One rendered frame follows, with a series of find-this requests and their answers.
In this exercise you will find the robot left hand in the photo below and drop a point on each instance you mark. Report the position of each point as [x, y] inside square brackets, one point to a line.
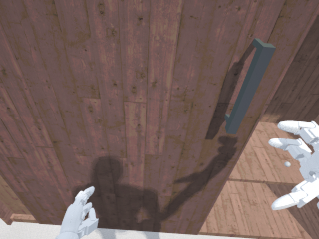
[74, 217]

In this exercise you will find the wardrobe door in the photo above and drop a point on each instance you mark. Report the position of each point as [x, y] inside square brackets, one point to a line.
[130, 97]
[10, 199]

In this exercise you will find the robot right hand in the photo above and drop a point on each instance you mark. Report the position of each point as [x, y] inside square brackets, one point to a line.
[309, 188]

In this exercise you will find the handle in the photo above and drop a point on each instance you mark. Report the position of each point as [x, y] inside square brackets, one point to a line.
[257, 68]

